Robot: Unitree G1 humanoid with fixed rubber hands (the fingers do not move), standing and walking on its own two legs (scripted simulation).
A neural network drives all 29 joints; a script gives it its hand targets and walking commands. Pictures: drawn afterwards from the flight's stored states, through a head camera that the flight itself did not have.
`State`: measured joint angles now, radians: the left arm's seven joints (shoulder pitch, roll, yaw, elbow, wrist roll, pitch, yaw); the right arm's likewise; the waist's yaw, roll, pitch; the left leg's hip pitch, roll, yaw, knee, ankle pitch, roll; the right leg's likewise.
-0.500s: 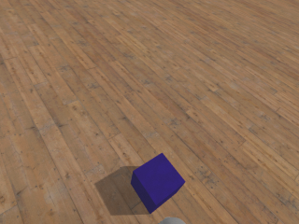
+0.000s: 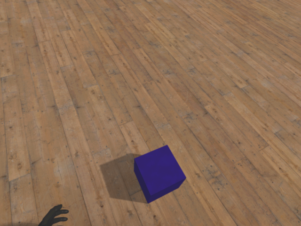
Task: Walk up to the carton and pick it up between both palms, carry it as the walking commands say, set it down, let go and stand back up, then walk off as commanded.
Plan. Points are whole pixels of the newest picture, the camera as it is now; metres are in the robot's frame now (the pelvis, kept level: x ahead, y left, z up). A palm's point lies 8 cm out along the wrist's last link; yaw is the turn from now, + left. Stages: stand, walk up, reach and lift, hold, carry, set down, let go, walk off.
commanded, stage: walk up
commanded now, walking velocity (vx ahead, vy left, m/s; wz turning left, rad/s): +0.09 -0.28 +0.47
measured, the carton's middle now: (157, 174) +0.48 -0.12 -0.66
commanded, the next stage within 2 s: none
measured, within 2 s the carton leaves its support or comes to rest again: neither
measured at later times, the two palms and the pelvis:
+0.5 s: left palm out of the picture +0.02 +0.12 -0.13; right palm (284, 216) +0.16 -0.38 -0.08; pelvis +0.04 -0.13 +0.02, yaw +13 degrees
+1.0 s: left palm out of the picture +0.06 +0.05 -0.08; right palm (287, 191) +0.24 -0.47 -0.13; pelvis +0.10 -0.23 +0.02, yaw +17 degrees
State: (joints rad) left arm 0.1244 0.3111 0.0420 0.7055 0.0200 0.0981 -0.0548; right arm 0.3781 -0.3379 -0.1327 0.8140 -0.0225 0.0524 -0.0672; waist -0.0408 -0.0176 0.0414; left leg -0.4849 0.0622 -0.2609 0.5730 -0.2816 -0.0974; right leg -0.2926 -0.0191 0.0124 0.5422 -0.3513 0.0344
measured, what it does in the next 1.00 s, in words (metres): steps to the right, turning left: left foot, then right foot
